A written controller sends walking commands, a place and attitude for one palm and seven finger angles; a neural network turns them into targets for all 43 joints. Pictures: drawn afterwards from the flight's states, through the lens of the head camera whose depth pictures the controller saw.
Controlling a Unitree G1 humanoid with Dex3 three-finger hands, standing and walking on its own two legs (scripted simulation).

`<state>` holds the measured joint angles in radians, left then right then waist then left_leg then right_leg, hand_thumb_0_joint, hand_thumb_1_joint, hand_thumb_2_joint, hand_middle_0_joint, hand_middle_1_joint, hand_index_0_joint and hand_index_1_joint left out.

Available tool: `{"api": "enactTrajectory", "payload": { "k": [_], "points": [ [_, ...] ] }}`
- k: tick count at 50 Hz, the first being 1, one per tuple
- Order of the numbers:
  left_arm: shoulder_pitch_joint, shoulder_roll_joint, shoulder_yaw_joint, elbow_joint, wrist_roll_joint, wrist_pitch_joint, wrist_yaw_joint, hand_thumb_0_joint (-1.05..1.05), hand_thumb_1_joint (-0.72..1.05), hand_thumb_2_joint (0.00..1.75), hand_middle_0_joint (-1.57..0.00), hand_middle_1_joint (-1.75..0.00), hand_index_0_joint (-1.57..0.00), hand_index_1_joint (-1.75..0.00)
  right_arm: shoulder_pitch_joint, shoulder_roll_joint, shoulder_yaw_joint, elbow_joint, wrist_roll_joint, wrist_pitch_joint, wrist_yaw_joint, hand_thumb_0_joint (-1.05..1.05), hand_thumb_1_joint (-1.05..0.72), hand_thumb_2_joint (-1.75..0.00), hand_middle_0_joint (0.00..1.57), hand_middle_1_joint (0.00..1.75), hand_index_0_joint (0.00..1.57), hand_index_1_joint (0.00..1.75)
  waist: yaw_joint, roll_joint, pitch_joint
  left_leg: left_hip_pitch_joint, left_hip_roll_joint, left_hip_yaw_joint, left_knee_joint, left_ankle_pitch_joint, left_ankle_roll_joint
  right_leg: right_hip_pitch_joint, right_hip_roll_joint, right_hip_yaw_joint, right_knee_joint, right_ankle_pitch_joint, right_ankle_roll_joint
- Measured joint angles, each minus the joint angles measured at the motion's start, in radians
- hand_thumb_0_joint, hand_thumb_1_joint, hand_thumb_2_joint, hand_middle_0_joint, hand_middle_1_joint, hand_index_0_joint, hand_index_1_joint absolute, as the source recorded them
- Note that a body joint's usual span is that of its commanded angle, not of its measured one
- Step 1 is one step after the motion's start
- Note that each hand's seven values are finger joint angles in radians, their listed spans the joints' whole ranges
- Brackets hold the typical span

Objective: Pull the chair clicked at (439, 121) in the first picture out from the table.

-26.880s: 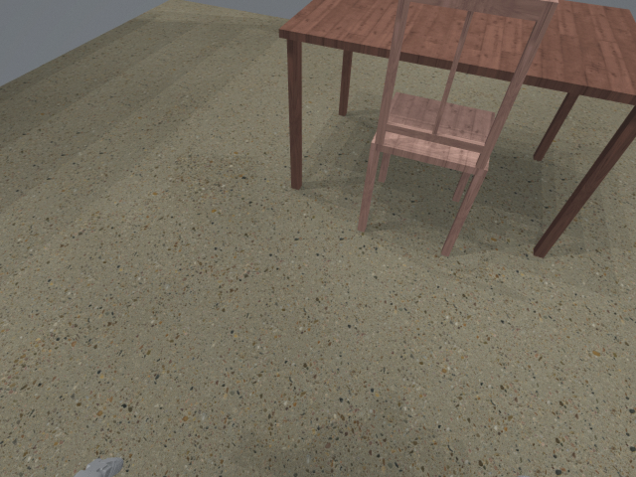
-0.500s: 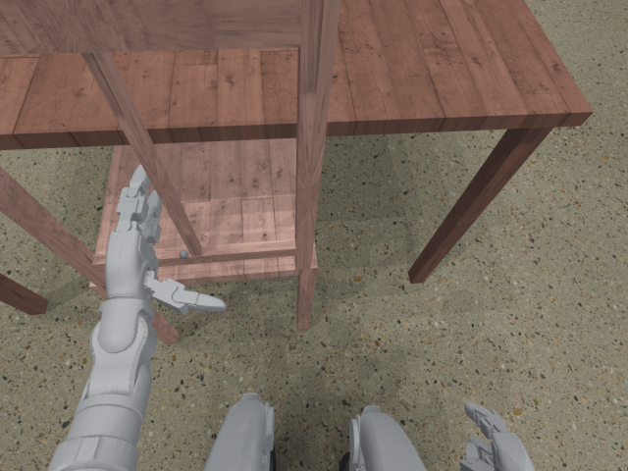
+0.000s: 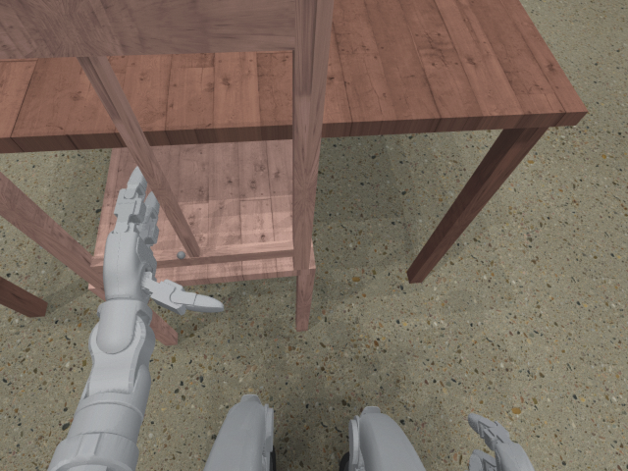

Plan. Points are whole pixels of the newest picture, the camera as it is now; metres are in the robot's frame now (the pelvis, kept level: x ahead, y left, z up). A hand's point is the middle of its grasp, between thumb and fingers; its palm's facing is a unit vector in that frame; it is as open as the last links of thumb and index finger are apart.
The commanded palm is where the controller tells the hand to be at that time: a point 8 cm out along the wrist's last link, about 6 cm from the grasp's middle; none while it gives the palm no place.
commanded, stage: hook a spindle and tug to test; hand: left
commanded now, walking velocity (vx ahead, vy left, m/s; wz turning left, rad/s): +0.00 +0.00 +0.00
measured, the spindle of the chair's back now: (160, 186) +0.43 +0.20 +0.07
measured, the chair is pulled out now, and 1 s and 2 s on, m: -0.03 -0.02 0.03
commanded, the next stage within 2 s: step backward, pulling the chair out in 1.56 s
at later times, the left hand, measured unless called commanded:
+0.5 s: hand (184, 246) +0.38 +0.18 +0.01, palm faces +0.13 -0.99 -0.03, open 14.5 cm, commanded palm +0.35 +0.22 +0.02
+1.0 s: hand (186, 241) +0.39 +0.17 +0.02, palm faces +0.12 -0.99 -0.03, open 5.8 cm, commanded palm +0.34 +0.21 +0.02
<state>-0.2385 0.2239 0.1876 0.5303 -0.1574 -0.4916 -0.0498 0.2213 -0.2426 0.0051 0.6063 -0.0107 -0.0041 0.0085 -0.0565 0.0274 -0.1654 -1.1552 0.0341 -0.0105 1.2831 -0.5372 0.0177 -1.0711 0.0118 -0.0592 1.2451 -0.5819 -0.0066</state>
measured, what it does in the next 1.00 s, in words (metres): stands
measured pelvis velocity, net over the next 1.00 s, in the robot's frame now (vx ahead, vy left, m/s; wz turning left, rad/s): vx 0.03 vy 0.01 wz -0.02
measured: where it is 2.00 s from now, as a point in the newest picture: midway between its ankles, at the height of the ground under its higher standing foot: outside the picture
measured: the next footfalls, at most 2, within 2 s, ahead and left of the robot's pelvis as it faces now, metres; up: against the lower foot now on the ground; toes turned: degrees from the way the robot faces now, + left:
none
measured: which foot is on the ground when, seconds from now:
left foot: down 0.00-1.00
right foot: down 0.00-1.00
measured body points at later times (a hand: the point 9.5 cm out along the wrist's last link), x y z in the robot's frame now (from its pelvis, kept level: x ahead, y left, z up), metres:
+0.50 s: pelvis +0.00 +0.00 +0.00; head +0.12 +0.02 +0.43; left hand +0.37 +0.23 +0.02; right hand +0.13 -0.25 -0.12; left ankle +0.03 +0.11 -0.62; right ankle +0.00 -0.12 -0.62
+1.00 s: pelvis +0.03 +0.01 +0.01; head +0.16 +0.02 +0.44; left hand +0.38 +0.23 +0.02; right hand +0.14 -0.24 -0.11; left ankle +0.03 +0.11 -0.62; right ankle +0.00 -0.12 -0.62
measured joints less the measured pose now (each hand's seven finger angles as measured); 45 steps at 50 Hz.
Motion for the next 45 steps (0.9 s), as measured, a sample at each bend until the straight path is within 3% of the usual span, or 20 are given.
{"api": "enactTrajectory", "payload": {
  "k": [11,24,34,45],
  "points": [
    [-0.02,0.008,0.007,0.005,-0.006,0.007,-0.006,-0.01,-0.5,0.3,-0.1,-0.18,-0.09,-0.18,-0.01,0.003,0.001,-0.011,0.0,-0.005,0.0,0.0,-0.9,-0.9,0.2,0.3,0.2,0.3,0.0,0.0,0.001,-0.007,0.0,-0.003,0.005,0.001,0.0,-0.005,0.001,-0.002,0.002,0.002,0.0],
    [-0.039,-0.007,0.001,0.025,0.013,0.02,0.041,-0.01,-0.45,0.32,-0.26,-0.75,-0.26,-0.76,-0.002,0.008,0.004,-0.011,-0.005,0.0,0.007,0.0,-0.9,-0.9,0.2,0.3,0.2,0.3,-0.006,0.001,-0.001,-0.006,0.0,0.003,0.003,0.0,0.003,-0.007,0.0,0.004,0.002,0.001,0.003],
    [-0.026,0.01,0.012,0.001,-0.01,0.052,0.04,-0.01,-0.05,0.49,-0.33,-1.19,-0.36,-1.24,0.015,0.008,-0.002,-0.015,-0.001,0.008,0.015,0.0,-0.9,-0.9,0.2,0.3,0.2,0.3,-0.017,0.004,-0.003,0.008,0.006,0.011,-0.012,-0.01,0.004,0.005,0.006,0.013,-0.018,0.0,0.005],
    [0.064,-0.014,-0.015,-0.085,-0.003,0.04,0.068,0.0,0.54,0.74,-0.32,-1.32,-0.36,-1.36,0.031,0.009,-0.013,-0.028,-0.006,0.016,0.029,0.0,-0.9,-0.9,0.2,0.3,0.2,0.3,-0.014,0.004,-0.008,0.041,0.006,0.022,-0.039,-0.027,0.009,0.036,0.007,0.024,-0.05,-0.011,0.012]
  ]
}}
